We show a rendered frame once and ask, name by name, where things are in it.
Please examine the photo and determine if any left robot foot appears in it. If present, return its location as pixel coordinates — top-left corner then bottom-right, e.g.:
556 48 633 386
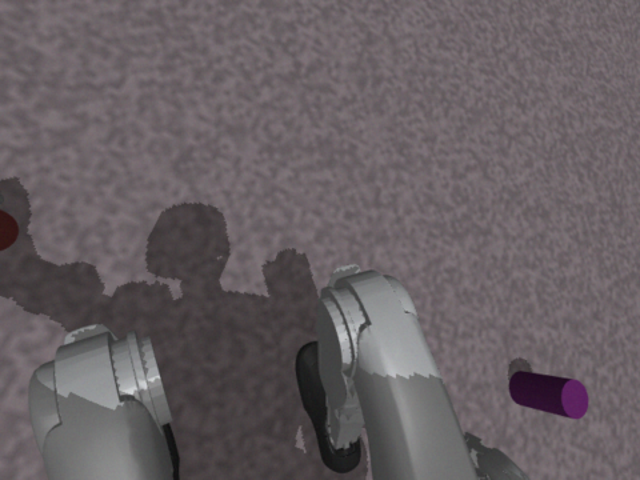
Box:
163 423 180 480

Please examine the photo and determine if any right robot foot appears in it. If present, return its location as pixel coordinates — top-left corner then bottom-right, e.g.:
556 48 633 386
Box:
295 341 361 473

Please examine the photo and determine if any right robot hand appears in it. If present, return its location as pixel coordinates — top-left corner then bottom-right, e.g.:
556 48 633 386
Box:
464 432 530 480

